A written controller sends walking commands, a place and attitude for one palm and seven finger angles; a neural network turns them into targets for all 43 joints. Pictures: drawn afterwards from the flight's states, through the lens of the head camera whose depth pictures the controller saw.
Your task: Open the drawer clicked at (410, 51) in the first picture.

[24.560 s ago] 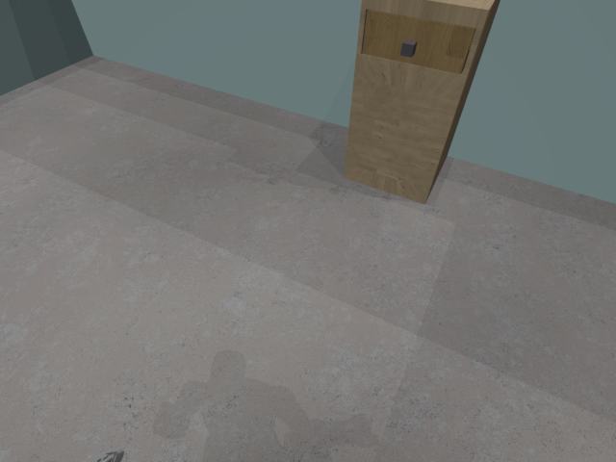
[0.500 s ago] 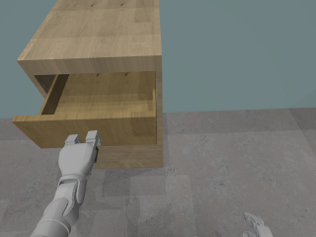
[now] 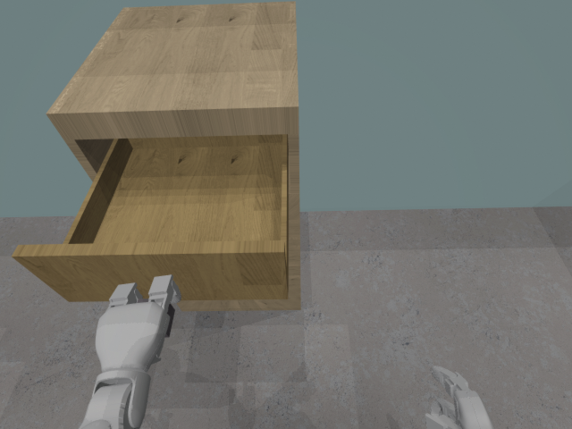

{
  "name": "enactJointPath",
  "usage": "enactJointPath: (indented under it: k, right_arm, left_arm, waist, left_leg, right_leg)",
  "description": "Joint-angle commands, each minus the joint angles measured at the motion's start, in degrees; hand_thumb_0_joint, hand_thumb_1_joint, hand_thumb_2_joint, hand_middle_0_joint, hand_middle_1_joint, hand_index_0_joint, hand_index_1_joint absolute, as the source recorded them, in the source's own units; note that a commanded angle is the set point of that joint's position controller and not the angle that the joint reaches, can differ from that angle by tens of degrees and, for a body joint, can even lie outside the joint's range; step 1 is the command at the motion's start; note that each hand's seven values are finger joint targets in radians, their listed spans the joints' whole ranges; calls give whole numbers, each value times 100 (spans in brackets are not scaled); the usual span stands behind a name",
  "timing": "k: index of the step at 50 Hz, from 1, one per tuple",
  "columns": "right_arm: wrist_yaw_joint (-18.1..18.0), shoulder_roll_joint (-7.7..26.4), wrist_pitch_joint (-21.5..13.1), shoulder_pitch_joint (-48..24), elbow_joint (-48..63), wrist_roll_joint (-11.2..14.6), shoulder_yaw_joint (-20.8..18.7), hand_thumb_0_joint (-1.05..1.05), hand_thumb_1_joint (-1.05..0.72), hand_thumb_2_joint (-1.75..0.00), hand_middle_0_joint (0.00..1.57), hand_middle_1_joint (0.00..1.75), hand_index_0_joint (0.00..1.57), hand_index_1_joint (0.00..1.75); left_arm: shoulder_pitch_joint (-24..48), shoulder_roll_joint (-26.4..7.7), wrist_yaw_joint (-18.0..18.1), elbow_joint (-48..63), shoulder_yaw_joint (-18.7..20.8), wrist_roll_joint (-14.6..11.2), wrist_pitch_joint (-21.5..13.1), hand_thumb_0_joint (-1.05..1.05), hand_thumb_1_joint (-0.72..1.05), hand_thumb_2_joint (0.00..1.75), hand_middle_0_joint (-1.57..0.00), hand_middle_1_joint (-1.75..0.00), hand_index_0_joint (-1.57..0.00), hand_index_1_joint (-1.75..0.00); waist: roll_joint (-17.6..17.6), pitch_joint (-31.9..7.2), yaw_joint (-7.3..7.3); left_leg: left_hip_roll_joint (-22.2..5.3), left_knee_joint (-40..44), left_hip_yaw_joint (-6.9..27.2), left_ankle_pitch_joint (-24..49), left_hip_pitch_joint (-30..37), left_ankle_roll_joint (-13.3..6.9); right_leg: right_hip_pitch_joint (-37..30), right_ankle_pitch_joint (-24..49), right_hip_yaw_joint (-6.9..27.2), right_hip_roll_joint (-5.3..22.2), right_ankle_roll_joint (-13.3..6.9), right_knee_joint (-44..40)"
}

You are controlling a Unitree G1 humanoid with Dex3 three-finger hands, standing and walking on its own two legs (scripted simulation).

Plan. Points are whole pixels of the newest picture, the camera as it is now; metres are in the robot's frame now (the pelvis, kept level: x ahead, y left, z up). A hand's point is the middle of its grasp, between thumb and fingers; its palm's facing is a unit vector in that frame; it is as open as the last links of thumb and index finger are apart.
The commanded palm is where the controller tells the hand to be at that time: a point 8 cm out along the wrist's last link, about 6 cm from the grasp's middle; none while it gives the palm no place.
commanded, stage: pull the drawer open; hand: left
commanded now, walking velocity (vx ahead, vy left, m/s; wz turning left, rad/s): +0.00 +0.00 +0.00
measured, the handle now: (157, 304) +0.29 +0.23 -0.01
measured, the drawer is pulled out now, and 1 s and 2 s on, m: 0.25 0.30 0.30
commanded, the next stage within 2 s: open the thumb to release the handle in 0.82 s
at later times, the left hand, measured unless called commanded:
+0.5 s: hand (142, 379) +0.19 +0.22 -0.03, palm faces -0.02 -0.09 -1.00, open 7.9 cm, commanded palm +0.15 +0.22 +0.02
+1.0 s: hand (142, 378) +0.19 +0.22 -0.03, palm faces +0.01 -0.08 -1.00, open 7.8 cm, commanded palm +0.17 +0.23 +0.02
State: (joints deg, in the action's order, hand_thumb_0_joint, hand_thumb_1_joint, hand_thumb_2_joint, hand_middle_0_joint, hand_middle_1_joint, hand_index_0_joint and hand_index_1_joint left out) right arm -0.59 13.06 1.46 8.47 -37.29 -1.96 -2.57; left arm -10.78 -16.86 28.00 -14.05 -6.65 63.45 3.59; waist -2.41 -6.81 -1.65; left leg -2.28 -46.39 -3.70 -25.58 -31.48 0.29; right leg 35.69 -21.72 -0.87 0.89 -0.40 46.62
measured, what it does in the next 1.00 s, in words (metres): stands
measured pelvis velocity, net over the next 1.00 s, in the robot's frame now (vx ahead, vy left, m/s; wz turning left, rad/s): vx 0.00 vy -0.01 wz -0.01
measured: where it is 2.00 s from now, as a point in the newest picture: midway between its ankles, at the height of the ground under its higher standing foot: outside the picture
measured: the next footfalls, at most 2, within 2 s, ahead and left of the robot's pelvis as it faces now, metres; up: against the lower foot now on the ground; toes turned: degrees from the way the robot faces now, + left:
none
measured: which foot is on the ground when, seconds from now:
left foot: down 0.00-1.00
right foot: down 0.00-1.00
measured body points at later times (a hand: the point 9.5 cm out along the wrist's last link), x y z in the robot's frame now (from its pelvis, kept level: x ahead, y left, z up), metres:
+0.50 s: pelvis -0.01 -0.01 -0.01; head +0.03 -0.03 +0.44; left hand +0.19 +0.22 +0.02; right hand +0.19 -0.23 -0.11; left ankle -0.03 +0.12 -0.70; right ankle +0.01 -0.12 -0.70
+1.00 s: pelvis +0.00 -0.01 -0.02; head +0.05 -0.03 +0.43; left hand +0.18 +0.22 +0.02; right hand +0.20 -0.24 -0.12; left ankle -0.03 +0.12 -0.70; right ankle +0.01 -0.12 -0.70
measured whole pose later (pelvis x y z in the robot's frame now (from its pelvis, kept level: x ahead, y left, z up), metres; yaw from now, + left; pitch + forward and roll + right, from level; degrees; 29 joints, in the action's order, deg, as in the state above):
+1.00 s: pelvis +0.00 -0.01 -0.02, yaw -1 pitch +12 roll +1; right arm 0.6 13.1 1.6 7.3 -35.2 -3.8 -1.8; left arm -27.4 -17.4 31.4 0.7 -4.8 63.5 1.2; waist -1.7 -7.7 -2.6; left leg -2.8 -52.9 -4.1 -29.4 -35.8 0.7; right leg 40.8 -25.5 -0.1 0.4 -0.8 53.8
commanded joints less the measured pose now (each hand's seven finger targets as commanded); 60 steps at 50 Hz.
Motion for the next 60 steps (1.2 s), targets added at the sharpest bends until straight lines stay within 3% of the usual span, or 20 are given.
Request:
enactJointPath:
  k: [1, 11, 15, 18, 21, 22, 24, 26, 30, 36, 39, 42, 45, 46, 48, 50, 52, 57, 60]
  right_arm:
    - [-39, 622, -278, -592, 799, -49, -194, 0, -90, -90, 20, 30, 20, 30]
    - [-56, 564, -312, -747, 884, -53, -147, 0, -90, -90, 20, 30, 20, 30]
    - [-33, 555, -305, -804, 942, -74, -113, 0, -90, -90, 20, 30, 20, 30]
    - [7, 541, -301, -806, 1028, -97, -112, 0, -90, -90, 20, 30, 20, 30]
    - [22, 547, -285, -821, 1033, -93, -113, 0, -90, -90, 20, 30, 20, 30]
    - [11, 565, -279, -830, 1054, -105, -109, 0, -90, -90, 20, 30, 20, 30]
    - [35, 540, -279, -822, 1063, -116, -106, 0, -90, -90, 20, 30, 20, 30]
    - [85, 517, -287, -813, 1134, -116, -102, 0, -90, -90, 20, 30, 20, 30]
    - [163, 520, -287, -823, 1231, -102, -74, 0, -90, -90, 20, 30, 20, 30]
    - [217, 551, -267, -762, 1271, -129, -69, 0, -90, -90, 20, 30, 20, 30]
    - [217, 550, -263, -734, 1264, -139, -67, 0, -90, -90, 20, 30, 20, 30]
    - [208, 579, -244, -721, 1241, -135, -83, 0, -90, -90, 20, 30, 20, 30]
    - [218, 561, -263, -705, 1235, -141, -73, 0, -90, -90, 20, 30, 20, 30]
    - [135, 666, -182, -747, 988, -180, -102, 0, -90, -90, 20, 30, 20, 30]
    - [15, 590, -242, -710, 1034, -212, -127, 0, -90, -90, 20, 30, 20, 30]
    - [5, 579, -244, -691, 996, -178, -129, 0, -90, -90, 20, 30, 20, 30]
    - [-50, 581, -226, -738, 998, -129, -146, 0, -90, -90, 20, 30, 20, 30]
    - [-149, 560, -220, -843, 954, -72, -94, 0, -90, -90, 20, 30, 20, 30]
    - [-177, 539, -232, -910, 947, -70, -54, 0, -90, -90, 20, 30, 20, 30]
  left_arm:
    - [481, -605, 408, 1357, 403, 39, -67, 0, 90, 90, -40, -135, -40, -135]
    - [-330, -631, 385, 1669, 492, -36, -91, 0, 90, 90, -40, -135, -40, -135]
    - [-564, -593, 381, 1866, 425, -24, -134, 0, 90, 90, -40, -135, -40, -135]
    - [-957, -633, 407, 2117, 473, -7, -178, 0, 90, 90, -40, -135, -40, -135]
    - [-1034, -694, 404, 2154, 552, -33, -196, 0, 90, 90, -40, -135, -40, -135]
    - [-1119, -820, 427, 2239, 693, -30, -223, 0, 90, 90, -40, -135, -40, -135]
    - [-1251, -716, 445, 2229, 584, 3, -237, 0, 90, 90, -40, -135, -40, -135]
    - [-1713, -641, 448, 2304, 528, 11, -237, 0, 90, 90, -40, -135, -40, -135]
    - [-2386, -582, 403, 2559, 465, -79, -248, 0, 90, 90, -40, -135, -40, -135]
    - [-2601, -716, 436, 2683, 622, -73, -272, 0, 90, 90, -40, -135, -40, -135]
    - [-2799, -835, 511, 2702, 808, -51, -293, 0, 90, 90, -40, -135, -40, -135]
    - [-2629, -929, 563, 2771, 907, -32, -273, 0, 90, 90, -40, -135, -40, -135]
    - [-2908, -799, 598, 2674, 813, -61, -265, 0, 90, 90, -40, -135, -40, -135]
    - [-1052, -1040, 628, 2648, 886, 77, -222, 0, 90, 90, -40, -135, -40, -135]
    - [-1393, -1097, 746, 2359, 1161, 135, -209, 0, 76, 84, -39, -134, -39, -134]
    - [-1298, -850, 730, 2263, 877, 96, -135, 0, 62, 78, -38, -132, -38, -132]
    - [-1248, -957, 685, 2280, 971, -12, -30, 0, 48, 72, -37, -130, -37, -130]
    - [-1022, -892, 530, 2096, 820, -69, 56, 0, 13, 57, -35, -127, -35, -127]
    - [-850, -835, 430, 1971, 705, -65, 22, 0, -8, 48, -33, -124, -33, -124]
  waist:
    - [186, -1281, -75]
    - [242, -1218, -188]
    - [150, -1073, -195]
    - [31, -1191, -255]
    - [233, -977, -208]
    - [109, -1057, -246]
    - [80, -987, -237]
    - [19, -1133, -333]
    - [50, -1107, -375]
    - [69, -1026, -331]
    - [96, -1168, -370]
    - [-71, -1214, -340]
    - [106, -1181, -345]
    - [223, -1133, 47]
    - [117, -1280, -195]
    - [168, -1320, -133]
    - [273, -1468, -163]
    - [306, -1291, -183]
    - [431, -956, -184]
  left_leg:
    - [338, 425, 189, 2153, 674, -59]
    - [387, 394, 179, 1891, 576, -70]
    - [384, 378, 187, 1788, 531, -69]
    - [370, 313, 186, 1948, 576, -56]
    - [383, 285, 195, 1665, 417, -75]
    - [387, 285, 210, 1707, 428, -61]
    - [386, 237, 197, 1624, 425, -61]
    - [377, 198, 196, 1825, 448, -56]
    - [346, 134, 215, 2153, 416, -63]
    - [316, 23, 238, 2260, 297, -58]
    - [325, -28, 232, 2384, 269, -48]
    - [311, -44, 248, 2479, 298, -32]
    - [328, -119, 235, 2536, 254, -42]
    - [331, -220, 284, 2129, 155, -56]
    - [389, -173, 229, 1941, 179, -69]
    - [374, -153, 226, 2025, 281, -53]
    - [381, -78, 210, 1984, 310, -65]
    - [408, 102, 193, 1720, 351, -76]
    - [421, 200, 184, 1388, 236, -96]
  right_leg:
    - [-766, 1833, -132, -306, -216, -438]
    - [-851, 1798, -50, -272, -214, -447]
    - [-731, 1635, -53, -279, -226, -424]
    - [-729, 1715, -3, -286, -243, -347]
    - [-653, 1574, 11, -272, -228, -385]
    - [-689, 1574, 38, -287, -251, -351]
    - [-534, 1442, 38, -284, -252, -323]
    - [-588, 1565, 25, -299, -268, -234]
    - [-631, 1832, 69, -313, -266, -149]
    - [-528, 2029, 135, -313, -258, -38]
    - [-615, 2298, 208, -312, -262, 38]
    - [-556, 2276, 208, -334, -278, 69]
    - [-551, 2481, 225, -323, -253, 115]
    - [-217, 2318, 239, -277, -227, 98]
    - [-382, 2202, 243, -295, -240, 69]
    - [-349, 2175, 158, -291, -228, 52]
    - [-618, 2278, 112, -266, -212, -43]
    - [-701, 1940, 45, -257, -193, -226]
    - [-644, 1573, 28, -238, -170, -361]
